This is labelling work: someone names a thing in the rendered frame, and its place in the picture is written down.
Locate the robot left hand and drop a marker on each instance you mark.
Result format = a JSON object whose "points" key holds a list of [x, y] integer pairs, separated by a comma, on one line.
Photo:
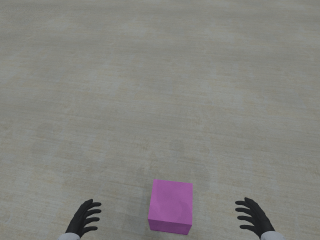
{"points": [[78, 222]]}

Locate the carton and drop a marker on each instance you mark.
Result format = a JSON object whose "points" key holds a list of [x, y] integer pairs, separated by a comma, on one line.
{"points": [[171, 207]]}

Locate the robot right hand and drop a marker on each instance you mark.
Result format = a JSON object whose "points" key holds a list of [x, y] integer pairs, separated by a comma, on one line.
{"points": [[259, 219]]}

